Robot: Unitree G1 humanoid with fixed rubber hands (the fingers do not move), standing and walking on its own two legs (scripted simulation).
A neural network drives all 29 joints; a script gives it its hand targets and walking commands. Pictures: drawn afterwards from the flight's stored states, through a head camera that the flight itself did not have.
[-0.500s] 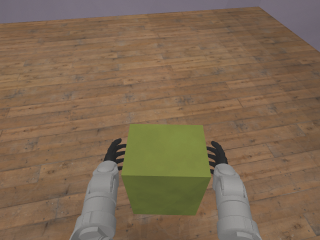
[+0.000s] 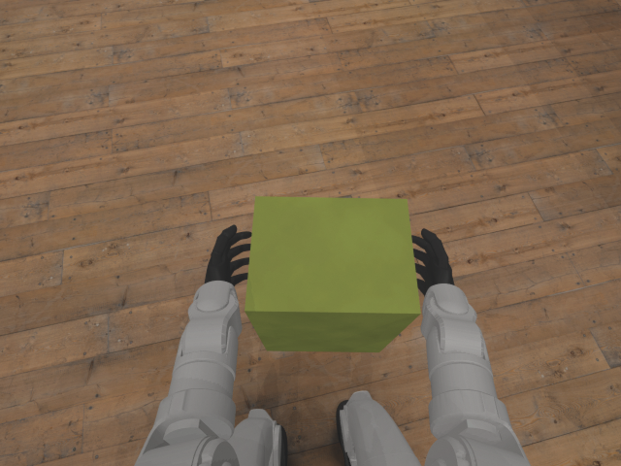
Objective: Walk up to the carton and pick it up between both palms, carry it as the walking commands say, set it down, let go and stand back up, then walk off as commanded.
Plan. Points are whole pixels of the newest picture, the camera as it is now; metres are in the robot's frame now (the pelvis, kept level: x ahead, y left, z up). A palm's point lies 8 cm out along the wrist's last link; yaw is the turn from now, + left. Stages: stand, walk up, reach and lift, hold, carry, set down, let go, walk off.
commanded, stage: set down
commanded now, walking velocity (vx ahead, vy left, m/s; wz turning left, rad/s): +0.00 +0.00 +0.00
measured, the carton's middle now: (326, 286) +0.37 -0.05 -0.13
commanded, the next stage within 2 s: none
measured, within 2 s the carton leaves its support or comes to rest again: neither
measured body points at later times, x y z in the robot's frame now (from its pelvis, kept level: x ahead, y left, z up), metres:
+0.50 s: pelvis -0.01 -0.02 -0.07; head +0.16 -0.04 +0.34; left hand +0.39 +0.10 -0.14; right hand +0.37 -0.20 -0.15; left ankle +0.03 +0.10 -0.68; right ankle +0.07 -0.12 -0.68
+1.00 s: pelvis -0.03 -0.01 -0.15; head +0.19 -0.03 +0.24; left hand +0.41 +0.09 -0.23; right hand +0.39 -0.21 -0.24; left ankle +0.03 +0.10 -0.68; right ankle +0.07 -0.12 -0.68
